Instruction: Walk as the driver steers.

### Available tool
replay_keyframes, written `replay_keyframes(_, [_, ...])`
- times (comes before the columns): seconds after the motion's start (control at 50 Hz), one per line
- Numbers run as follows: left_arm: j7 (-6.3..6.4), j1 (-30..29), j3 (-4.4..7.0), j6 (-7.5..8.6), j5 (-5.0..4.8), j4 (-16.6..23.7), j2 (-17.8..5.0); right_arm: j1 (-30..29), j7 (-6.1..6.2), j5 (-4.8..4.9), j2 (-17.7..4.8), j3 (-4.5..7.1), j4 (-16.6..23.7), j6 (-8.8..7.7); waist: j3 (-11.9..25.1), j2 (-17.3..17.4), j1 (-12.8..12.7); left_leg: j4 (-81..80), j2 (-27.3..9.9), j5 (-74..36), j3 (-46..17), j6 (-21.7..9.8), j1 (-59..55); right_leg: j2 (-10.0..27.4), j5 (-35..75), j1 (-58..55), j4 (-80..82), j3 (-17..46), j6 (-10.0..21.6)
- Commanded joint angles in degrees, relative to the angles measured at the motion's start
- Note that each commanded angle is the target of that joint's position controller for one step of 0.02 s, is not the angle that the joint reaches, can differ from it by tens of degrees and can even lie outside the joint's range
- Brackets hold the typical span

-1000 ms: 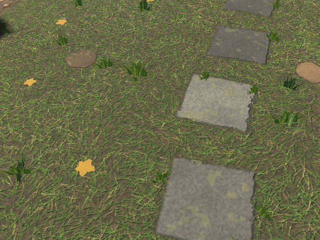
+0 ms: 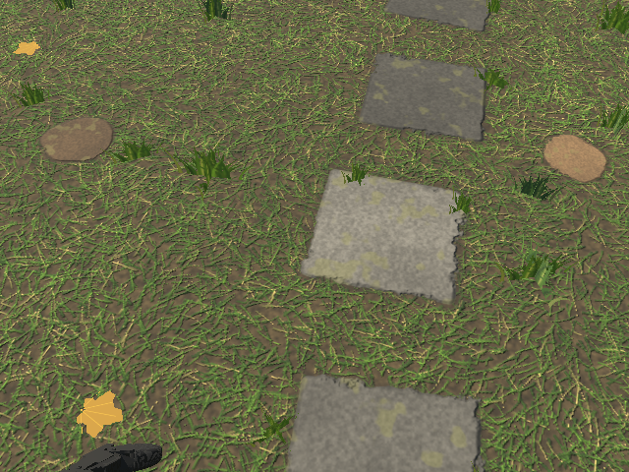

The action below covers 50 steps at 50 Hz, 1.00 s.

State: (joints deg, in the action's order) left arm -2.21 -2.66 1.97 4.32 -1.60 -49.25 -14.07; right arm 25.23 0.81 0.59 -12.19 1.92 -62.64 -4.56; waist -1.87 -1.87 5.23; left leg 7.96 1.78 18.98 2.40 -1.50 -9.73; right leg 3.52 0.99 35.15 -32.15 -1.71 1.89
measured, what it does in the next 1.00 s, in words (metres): walks ahead, turning right: right foot, then left foot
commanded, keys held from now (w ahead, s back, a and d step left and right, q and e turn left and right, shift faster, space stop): w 0.28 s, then w+e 0.72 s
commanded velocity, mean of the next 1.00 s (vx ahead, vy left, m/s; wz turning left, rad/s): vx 0.49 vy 0.00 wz -0.30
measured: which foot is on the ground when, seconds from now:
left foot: down 0.00-0.10, up 0.12-0.58, down 0.60-1.00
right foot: up 0.00-0.06, down 0.08-0.62, up 0.64-1.00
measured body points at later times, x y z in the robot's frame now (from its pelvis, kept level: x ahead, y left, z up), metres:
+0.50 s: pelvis +0.29 -0.03 +0.01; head +0.31 -0.03 +0.46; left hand +0.27 +0.24 -0.13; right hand +0.49 -0.28 -0.09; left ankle +0.50 +0.13 -0.69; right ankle +0.21 -0.12 -0.73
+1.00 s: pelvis +0.57 -0.02 +0.01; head +0.59 -0.04 +0.46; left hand +0.83 +0.15 -0.09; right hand +0.48 -0.29 -0.13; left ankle +0.51 +0.11 -0.73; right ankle +0.68 -0.22 -0.68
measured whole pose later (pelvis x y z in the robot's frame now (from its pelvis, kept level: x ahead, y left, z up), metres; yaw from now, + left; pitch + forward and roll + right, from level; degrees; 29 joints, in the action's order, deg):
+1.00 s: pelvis +0.57 -0.02 +0.01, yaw -21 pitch +1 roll +3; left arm -1.8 6.1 4.5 1.5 -1.3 -44.2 -15.6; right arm 16.8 1.0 -0.1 -15.6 4.4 -55.7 -5.2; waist -1.4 -2.0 4.3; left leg 12.8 0.2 15.6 13.7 0.3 -2.1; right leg 6.8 -0.6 38.7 -42.3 0.4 1.9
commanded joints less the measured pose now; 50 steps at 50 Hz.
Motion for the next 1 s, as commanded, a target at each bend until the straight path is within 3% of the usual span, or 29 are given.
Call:
replay_keyframes(0.02, [-0.66, -3.7, 1.53, 1.17, -0.09, 4.6, -5.9, -0.2, 0.44, 0.17, -10.9, 2.36, 1.7, 0.23, -3.7, 7.0, -4.4, 3.1, -16.7, -37.6, -4.4, -7.1, 3.3, -1.7, -2.0, -4.0, 2.0, -0.5, 2.5])
replay_keyframes(0.04, [-0.53, 0.4, 2.34, 1.12, -0.01, 3.6, -7.4, -1.0, 0.47, -0.02, -11.7, 2.69, 2.0, 0.63, -0.3, 8.2, -6.8, 8.3, -16.7, -48.3, -3.8, -6.4, 2.3, -3.5, -3.8, -9.9, 1.2, -1.7, 3.5])
replay_keyframes(0.06, [-0.20, 9.1, 3.64, 0.93, -0.07, 1.1, -9.3, -1.9, 0.49, -0.33, -11.3, 2.61, 2.3, 1.24, 4.8, 8.4, -11.3, 18.4, -14.8, -55.6, -2.2, -5.2, 4.0, -5.5, -4.6, -20.5, 1.2, -3.0, 5.0])
replay_keyframes(0.08, [0.34, 19.4, 4.78, 0.57, 0.02, -1.8, -11.6, -2.1, 0.44, -0.78, -10.2, 2.03, 3.1, 1.49, 11.0, 7.3, -15.5, 32.4, -12.4, -49.1, -1.2, -3.5, 13.6, -1.9, -5.4, -36.6, -0.3, 1.0, 7.3])
replay_keyframes(0.1, [0.63, 27.3, 6.03, 0.34, 1.44, -3.5, -16.8, 5.2, -0.42, -0.80, -3.0, 0.00, 3.9, 0.65, 21.2, -6.1, -12.8, 56.6, -3.0, -22.4, 0.0, 0.3, 37.0, 13.8, -18.9, -59.8, 3.1, 27.8, 16.8])
replay_keyframes(0.12, [0.44, 27.2, 4.72, 0.29, 1.07, -4.0, -13.3, 3.9, -0.92, 0.03, -2.6, -0.35, 3.1, -1.10, 24.8, -10.5, -12.8, 68.0, 1.9, 12.4, -8.4, 0.0, 44.8, 18.8, -27.0, -60.7, 15.5, 46.7, 18.7])
replay_keyframes(0.14, [0.34, 21.4, 3.66, 0.78, 0.62, -3.4, -10.4, -2.4, -1.22, 1.85, -8.0, 1.21, 5.5, -2.36, 14.6, -8.2, -11.9, 72.5, -1.8, 10.5, -10.0, -1.5, 50.5, 16.7, -29.0, -52.4, 17.6, 40.2, 15.2])
replay_keyframes(0.16, [0.33, 15.8, 2.97, 1.19, 0.84, -2.1, -8.3, -6.7, -0.96, 2.48, -9.4, 1.47, 6.9, -2.96, 8.2, -3.9, -10.0, 70.8, -5.1, 5.2, -8.2, -2.4, 50.4, 15.0, -24.6, -42.6, 18.9, 31.7, 13.4])
replay_keyframes(0.18, [0.02, 12.0, 2.40, 1.69, 1.44, -1.7, -6.5, -8.5, -0.41, 1.82, -9.1, 1.81, 7.1, -2.94, 4.2, -0.2, -7.9, 66.8, -7.6, 0.6, -7.1, -2.5, 47.7, 12.8, -17.7, -33.4, 20.6, 24.7, 12.3])
replay_keyframes(0.22, [-0.44, 9.6, 1.68, 2.29, 2.23, -2.0, -4.2, -5.9, 0.13, 0.74, -6.9, 2.11, 6.4, -1.37, 2.9, -2.2, -4.2, 61.5, -10.4, -3.2, -7.5, -2.4, 40.4, 9.3, -11.8, -24.2, 23.3, 17.0, 10.9])
replay_keyframes(0.26, [-0.19, 11.5, 1.73, 2.40, 1.89, -3.1, -5.1, -6.0, 0.33, 0.52, -5.2, 2.01, 6.7, -0.20, 1.5, -2.1, -3.4, 57.7, -11.1, -3.9, -6.6, -1.6, 40.1, 8.6, -9.8, -20.7, 25.6, 13.5, 11.8])
replay_keyframes(0.34, [1.66, 17.4, 2.29, 2.08, 1.59, -4.6, -8.1, -16.7, 0.54, -0.80, -6.7, 2.46, 11.2, -0.29, -1.8, -0.1, -5.5, 42.9, -11.2, -15.5, -6.0, 1.4, 48.2, 8.1, -6.7, -22.8, 27.6, 12.2, 12.2])
replay_keyframes(0.42, [2.67, 21.9, 2.64, 1.32, 0.84, -5.3, -9.2, -25.6, -0.40, -0.31, -5.5, 1.84, 13.6, -1.22, -2.2, -0.4, -8.1, 27.5, -7.2, -25.4, -4.0, 2.8, 44.1, 5.7, -4.5, -23.7, 26.1, 9.3, 10.0])
replay_keyframes(0.48, [2.93, 25.3, 2.83, 0.65, 0.23, -6.2, -9.0, -30.3, -1.30, 0.26, -5.8, 1.40, 15.3, -1.69, -2.6, -1.0, -9.4, 22.3, -5.8, -25.0, -4.5, 3.1, 42.7, 6.9, -5.2, -27.4, 23.0, 10.9, 9.7])
replay_keyframes(0.56, [3.48, 24.9, 3.79, -0.55, 0.11, -5.6, -10.2, -27.7, -1.87, 0.69, -9.6, 2.37, 15.9, -2.78, -0.5, -3.3, -6.2, 18.0, -4.7, -17.6, -5.4, 1.5, 35.4, 9.4, -1.9, -31.9, 15.8, 15.0, 7.9])
replay_keyframes(0.58, [3.46, 24.1, 3.64, -0.75, 0.22, -5.1, -9.6, -22.2, -1.64, 0.60, -11.3, 3.28, 14.5, -2.99, 2.4, -3.5, -3.3, 16.8, -4.0, -15.4, -4.5, 0.2, 27.8, 7.6, 3.7, -31.2, 10.2, 14.2, 6.8])
replay_keyframes(0.6, [3.27, 23.4, 2.80, -0.76, 0.77, -3.8, -7.3, -12.5, -1.22, -0.13, -14.2, 4.51, 12.4, -3.30, 10.0, -1.8, 0.9, 18.8, -7.5, -14.7, -7.2, -2.5, 13.2, 3.8, 3.4, -26.0, -2.5, 11.9, 5.1])
replay_keyframes(0.62, [3.01, 27.1, 1.44, -0.23, 1.14, -1.7, -2.0, -4.1, -0.79, -1.18, -19.8, 5.93, 11.5, -3.12, 20.4, 9.4, 1.2, 18.9, -21.1, -9.7, -24.8, -8.7, -9.4, -4.3, -12.2, -7.7, -23.5, 5.8, 1.0])
replay_keyframes(0.64, [2.89, 29.7, 0.82, 0.59, 0.00, -0.9, -0.9, -2.6, -1.14, -0.89, -18.2, 5.43, 10.8, -2.46, 25.4, 21.9, -0.1, 10.8, -27.7, 0.2, -44.2, -13.4, -15.3, -6.6, -35.6, 4.7, -36.6, 7.0, 0.1])
replay_keyframes(0.66, [3.03, 26.6, 2.48, 0.81, -1.18, -0.9, -7.4, -6.4, -1.15, -0.74, -12.6, 3.82, 11.9, -2.44, 17.7, 14.7, 0.0, 9.2, -25.3, 4.7, -38.7, -10.9, -8.8, -2.9, -32.8, 9.0, -42.2, 10.1, 0.7])
replay_keyframes(0.68, [3.20, 22.9, 2.96, 0.67, -1.40, -0.1, -8.6, -10.3, -1.04, -0.65, -10.0, 3.07, 12.8, -2.31, 11.3, 10.5, -0.6, 8.5, -23.3, 2.1, -29.6, -8.5, -0.9, -0.2, -27.6, 9.7, -42.3, 8.5, 1.0])
replay_keyframes(0.7, [3.36, 21.3, 3.13, 0.40, -0.91, 0.2, -7.8, -13.7, -1.15, -0.81, -8.6, 2.61, 12.9, -2.27, 7.0, 7.4, -2.1, 6.5, -20.9, -3.1, -23.3, -7.7, 6.8, 1.8, -23.2, 7.5, -39.9, 7.8, 0.8])
replay_keyframes(0.72, [3.35, 21.1, 3.58, -0.13, -0.43, 0.4, -7.0, -15.7, -1.12, -1.15, -7.4, 2.27, 12.8, -2.34, 4.6, 8.2, -3.7, 4.7, -19.1, -6.4, -18.5, -7.1, 11.8, 3.5, -20.2, 5.2, -37.2, 8.2, 0.7])
replay_keyframes(0.76, [2.87, 21.5, 3.48, -1.46, -0.50, 1.1, -4.4, -16.8, -1.07, -1.46, -7.3, 2.43, 12.2, -2.47, 2.6, 8.8, -5.2, 1.5, -17.7, -10.5, -12.2, -7.4, 17.1, 4.9, -17.6, 1.9, -35.1, 7.3, 0.4])
replay_keyframes(0.82, [2.66, 18.4, 3.53, -2.58, -0.10, 3.6, -3.8, -15.8, -0.54, -1.42, -9.1, 3.19, 11.4, -2.80, 0.8, 6.1, -5.6, -0.5, -18.0, -17.4, -6.1, -8.8, 17.5, 5.4, -12.4, 4.9, -30.4, 7.5, -0.5])
replay_keyframes(0.92, [0.93, 10.0, 2.80, -2.09, 0.31, 6.9, -3.0, -13.9, 0.35, -1.13, -11.6, 3.88, 11.0, -2.03, -1.3, 4.6, -3.4, -1.5, -16.5, -21.2, 3.5, -7.7, 15.5, 4.2, 0.1, 3.8, -14.1, 3.7, -0.7])
replay_keyframes(1.0, [-0.52, 3.1, 2.30, -2.18, 0.34, 10.4, -3.1, -9.9, 0.49, -0.09, -13.4, 4.51, 10.1, -0.74, -3.4, 4.0, -1.2, 0.6, -18.4, -23.8, 6.8, -6.7, 8.7, 3.0, -1.5, 4.6, -7.0, 0.5, 0.8])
